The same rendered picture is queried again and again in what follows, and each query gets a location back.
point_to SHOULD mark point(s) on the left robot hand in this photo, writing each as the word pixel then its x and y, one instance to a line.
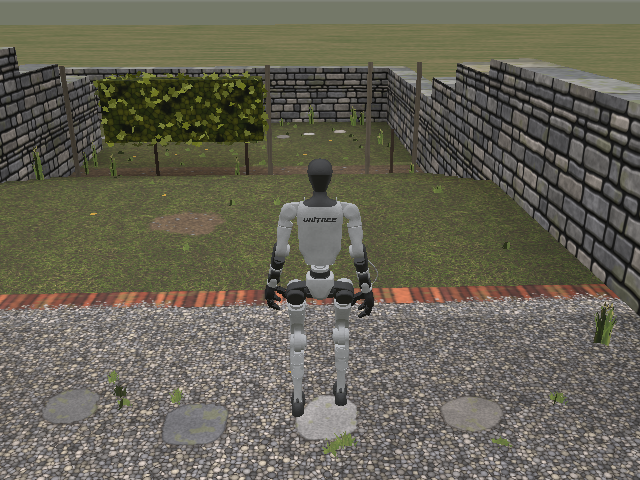
pixel 270 296

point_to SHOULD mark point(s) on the right robot hand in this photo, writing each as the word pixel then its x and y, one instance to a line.
pixel 368 302

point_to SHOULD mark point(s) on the robot right foot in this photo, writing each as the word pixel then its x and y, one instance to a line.
pixel 340 398

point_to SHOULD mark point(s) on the right robot upper arm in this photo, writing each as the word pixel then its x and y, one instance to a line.
pixel 351 212

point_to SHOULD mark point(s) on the left robot upper arm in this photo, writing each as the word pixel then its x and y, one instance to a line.
pixel 288 212

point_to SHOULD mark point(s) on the robot right forearm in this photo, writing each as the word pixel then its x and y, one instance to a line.
pixel 362 272

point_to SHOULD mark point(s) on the robot left foot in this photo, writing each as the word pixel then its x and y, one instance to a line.
pixel 298 408

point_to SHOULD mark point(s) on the robot left forearm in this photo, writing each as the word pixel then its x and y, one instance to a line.
pixel 275 270

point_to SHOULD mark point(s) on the robot foot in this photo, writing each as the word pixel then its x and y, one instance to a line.
pixel 298 408
pixel 340 398

